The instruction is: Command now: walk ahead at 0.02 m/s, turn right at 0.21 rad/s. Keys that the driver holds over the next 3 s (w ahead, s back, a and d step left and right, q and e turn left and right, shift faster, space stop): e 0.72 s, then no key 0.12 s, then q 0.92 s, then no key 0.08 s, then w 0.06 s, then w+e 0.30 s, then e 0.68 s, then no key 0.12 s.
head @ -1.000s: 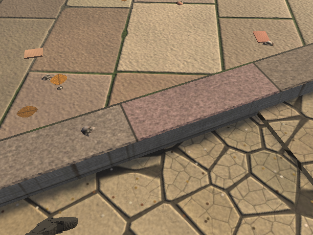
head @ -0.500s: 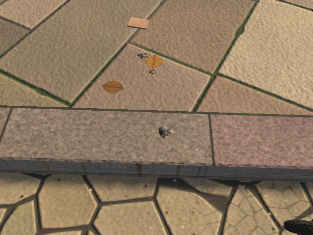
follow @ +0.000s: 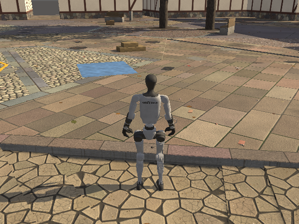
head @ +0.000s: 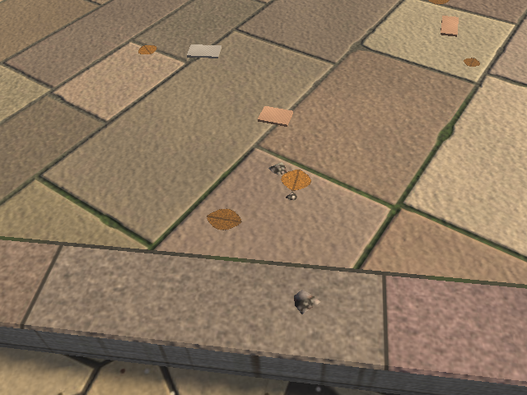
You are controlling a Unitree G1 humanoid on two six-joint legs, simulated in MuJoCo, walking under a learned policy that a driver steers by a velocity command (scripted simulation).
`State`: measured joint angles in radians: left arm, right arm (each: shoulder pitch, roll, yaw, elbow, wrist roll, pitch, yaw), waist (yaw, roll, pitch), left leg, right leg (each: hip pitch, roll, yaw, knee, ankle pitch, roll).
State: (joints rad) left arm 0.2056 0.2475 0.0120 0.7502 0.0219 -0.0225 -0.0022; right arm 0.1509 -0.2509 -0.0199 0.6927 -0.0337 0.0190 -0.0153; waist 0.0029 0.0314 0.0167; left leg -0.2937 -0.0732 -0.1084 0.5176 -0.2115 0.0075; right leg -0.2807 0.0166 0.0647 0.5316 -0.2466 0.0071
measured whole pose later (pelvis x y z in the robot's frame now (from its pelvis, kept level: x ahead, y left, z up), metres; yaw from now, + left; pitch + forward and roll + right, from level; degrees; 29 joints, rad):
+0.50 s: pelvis +0.00 -0.04 -0.01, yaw -16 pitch +1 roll +2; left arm 0.17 0.32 0.07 0.61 -0.02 0.05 -0.02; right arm 0.16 -0.30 -0.07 0.72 0.01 0.02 -0.04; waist -0.01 0.01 0.05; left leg -0.28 0.10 0.13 0.57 -0.30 -0.04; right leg -0.32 -0.02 -0.02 0.62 -0.29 0.00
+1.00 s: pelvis +0.01 -0.05 +0.00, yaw -27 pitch +0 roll +0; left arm 0.15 0.26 0.02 0.63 0.03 0.01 0.01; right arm 0.17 -0.27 -0.04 0.77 -0.01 -0.01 0.00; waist 0.00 -0.01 0.02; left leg -0.25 0.00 -0.06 0.50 -0.26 -0.02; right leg -0.27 0.09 0.12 0.52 -0.25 -0.03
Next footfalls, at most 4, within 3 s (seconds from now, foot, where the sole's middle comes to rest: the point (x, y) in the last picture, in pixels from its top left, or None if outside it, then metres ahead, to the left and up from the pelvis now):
0.50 right None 0.01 -0.16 -0.77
0.94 left None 0.11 0.05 -0.77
1.54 left None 0.08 0.10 -0.77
2.04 right None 0.08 -0.12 -0.77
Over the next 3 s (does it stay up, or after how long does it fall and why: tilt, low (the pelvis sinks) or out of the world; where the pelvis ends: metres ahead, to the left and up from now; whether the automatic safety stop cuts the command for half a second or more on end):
stays up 0.20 -0.02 0.00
